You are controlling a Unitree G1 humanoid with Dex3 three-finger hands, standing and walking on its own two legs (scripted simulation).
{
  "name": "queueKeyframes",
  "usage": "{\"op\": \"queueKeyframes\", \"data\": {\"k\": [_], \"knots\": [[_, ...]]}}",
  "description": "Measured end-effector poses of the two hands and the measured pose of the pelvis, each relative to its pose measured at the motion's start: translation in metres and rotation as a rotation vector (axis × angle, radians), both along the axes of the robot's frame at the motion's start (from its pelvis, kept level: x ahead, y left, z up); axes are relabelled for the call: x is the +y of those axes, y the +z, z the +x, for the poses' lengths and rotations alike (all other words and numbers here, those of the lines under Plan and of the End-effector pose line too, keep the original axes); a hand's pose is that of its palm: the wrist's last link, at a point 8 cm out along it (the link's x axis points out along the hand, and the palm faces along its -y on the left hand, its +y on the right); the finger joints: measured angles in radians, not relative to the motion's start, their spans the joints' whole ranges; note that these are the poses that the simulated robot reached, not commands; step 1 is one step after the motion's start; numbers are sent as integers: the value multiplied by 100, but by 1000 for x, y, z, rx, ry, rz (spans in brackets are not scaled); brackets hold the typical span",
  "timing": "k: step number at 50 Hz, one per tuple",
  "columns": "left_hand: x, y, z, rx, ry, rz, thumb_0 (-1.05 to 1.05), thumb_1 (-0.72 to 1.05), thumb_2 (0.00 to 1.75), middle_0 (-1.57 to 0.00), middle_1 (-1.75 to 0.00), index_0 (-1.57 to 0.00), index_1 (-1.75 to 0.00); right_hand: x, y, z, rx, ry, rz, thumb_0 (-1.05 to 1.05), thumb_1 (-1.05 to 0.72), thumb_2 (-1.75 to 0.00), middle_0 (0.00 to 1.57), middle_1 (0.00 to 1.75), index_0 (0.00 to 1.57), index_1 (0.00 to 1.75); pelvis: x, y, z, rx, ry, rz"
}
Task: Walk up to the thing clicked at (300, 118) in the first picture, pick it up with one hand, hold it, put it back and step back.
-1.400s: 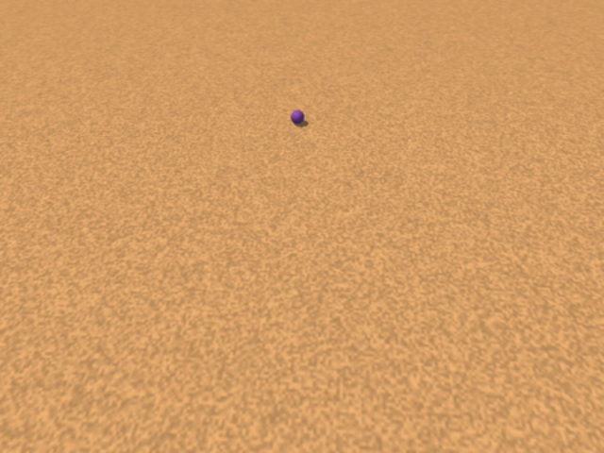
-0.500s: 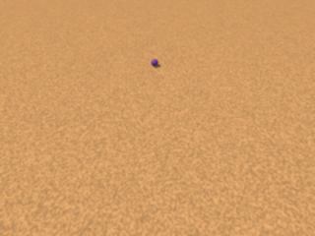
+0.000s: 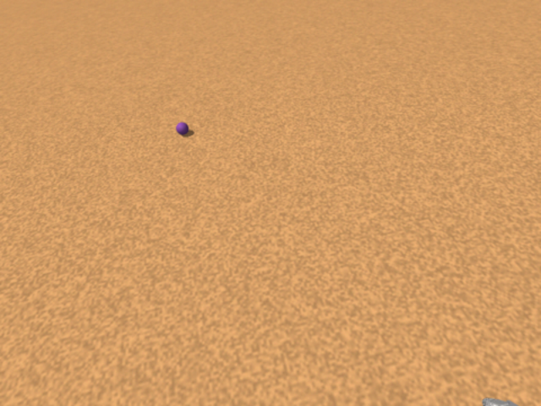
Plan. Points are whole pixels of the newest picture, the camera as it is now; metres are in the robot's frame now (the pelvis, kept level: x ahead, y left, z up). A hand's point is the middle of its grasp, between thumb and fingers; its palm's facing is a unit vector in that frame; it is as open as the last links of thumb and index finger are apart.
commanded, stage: walk up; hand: left
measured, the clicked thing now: (182, 128) +1.95 +0.51 -0.74
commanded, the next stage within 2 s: none
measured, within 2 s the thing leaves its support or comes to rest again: neither
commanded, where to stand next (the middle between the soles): +1.65 +0.83 m, yaw -77 degrees
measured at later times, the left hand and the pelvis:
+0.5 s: hand (120, 304) +0.39 +0.32 -0.15, palm faces -0.35 -0.80 -0.48, open 7.4 cm; pelvis +0.28 +0.05 -0.02, yaw -21 degrees
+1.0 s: hand (169, 155) +0.85 +0.27 -0.12, palm faces -0.54 -0.62 -0.58, open 7.4 cm; pelvis +0.56 +0.10 -0.03, yaw -37 degrees
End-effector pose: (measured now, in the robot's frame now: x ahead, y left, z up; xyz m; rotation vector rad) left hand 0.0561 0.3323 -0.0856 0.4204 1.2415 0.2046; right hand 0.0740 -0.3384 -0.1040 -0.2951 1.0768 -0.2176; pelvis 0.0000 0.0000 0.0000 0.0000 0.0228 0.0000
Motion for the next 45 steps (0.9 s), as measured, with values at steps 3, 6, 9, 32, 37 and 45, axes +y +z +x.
{"op": "queueKeyframes", "data": {"k": [3,6,9,32,37,45], "knots": [[5,10,63,-69,-78,35,2,91,90,-21,-30,-20,-30,-11,-8,-6,36,-51,4,1,-90,-90,20,30,20,30,-4,-6,25,-19,-54,6],[1,13,130,-128,-151,77,1,91,90,-21,-30,-20,-30,-23,-23,-1,49,-102,8,1,-90,-90,20,30,20,30,-12,-18,56,-33,-107,13],[-11,10,188,-226,-198,107,1,91,90,-21,-30,-20,-30,-34,-43,15,71,-133,4,1,-90,-90,20,30,20,30,-21,-36,86,-44,-131,-25],[65,-50,529,-78,-488,143,2,90,90,-21,-30,-21,-30,82,-7,234,-45,-390,-90,1,-91,-90,20,30,20,30,94,-49,363,-23,-452,-24],[37,-22,624,-135,-592,78,1,91,90,-21,-30,-20,-30,135,2,213,116,-529,-26,1,-91,-90,20,30,20,30,105,-21,414,-5,-505,-4],[-6,9,746,-145,-723,93,1,91,90,-21,-30,-21,-30,178,-10,231,161,-689,31,1,-90,-90,20,30,20,30,112,-12,508,-8,-601,11]]}}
